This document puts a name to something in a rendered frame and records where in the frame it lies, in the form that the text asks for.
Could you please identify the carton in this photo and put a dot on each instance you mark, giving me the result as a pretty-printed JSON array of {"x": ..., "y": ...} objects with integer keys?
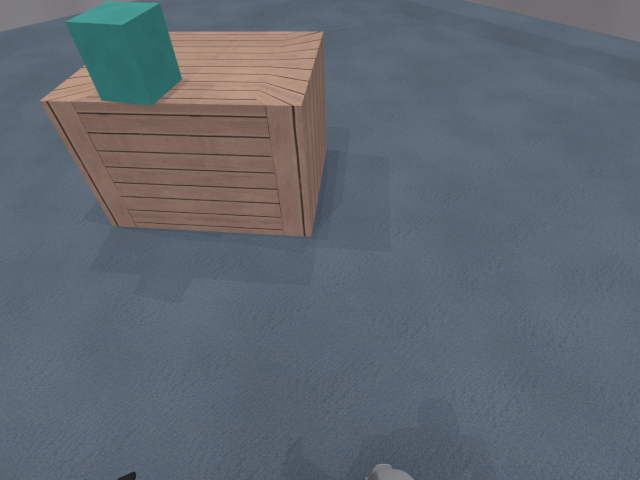
[{"x": 127, "y": 51}]

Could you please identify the robot right shin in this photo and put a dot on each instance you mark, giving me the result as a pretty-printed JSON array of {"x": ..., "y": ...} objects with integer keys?
[{"x": 381, "y": 466}]

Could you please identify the pedestal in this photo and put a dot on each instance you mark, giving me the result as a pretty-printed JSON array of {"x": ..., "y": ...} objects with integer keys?
[{"x": 238, "y": 145}]

